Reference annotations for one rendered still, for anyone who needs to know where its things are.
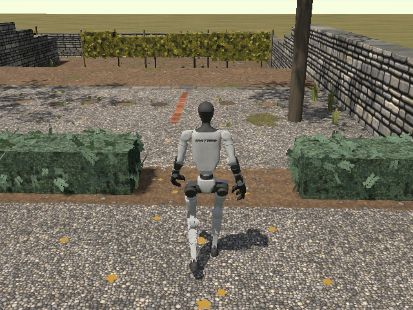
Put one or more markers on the left robot upper arm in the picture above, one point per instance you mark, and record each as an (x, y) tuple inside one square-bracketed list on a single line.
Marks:
[(185, 137)]

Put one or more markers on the robot left hand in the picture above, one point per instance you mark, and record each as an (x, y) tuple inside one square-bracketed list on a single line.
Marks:
[(179, 177)]

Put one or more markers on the robot left forearm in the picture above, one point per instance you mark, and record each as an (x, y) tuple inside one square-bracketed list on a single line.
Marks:
[(176, 168)]

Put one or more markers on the robot right forearm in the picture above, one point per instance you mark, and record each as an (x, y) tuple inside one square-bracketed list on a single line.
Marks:
[(237, 173)]

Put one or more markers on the robot right hand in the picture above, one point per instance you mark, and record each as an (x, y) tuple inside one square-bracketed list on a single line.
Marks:
[(242, 191)]

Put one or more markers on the robot right foot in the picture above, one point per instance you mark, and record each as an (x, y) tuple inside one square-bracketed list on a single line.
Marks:
[(214, 251)]

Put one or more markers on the robot right thigh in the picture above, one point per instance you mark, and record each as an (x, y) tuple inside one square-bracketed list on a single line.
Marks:
[(220, 195)]

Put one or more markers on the right robot upper arm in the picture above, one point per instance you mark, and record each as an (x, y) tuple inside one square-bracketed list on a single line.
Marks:
[(227, 137)]

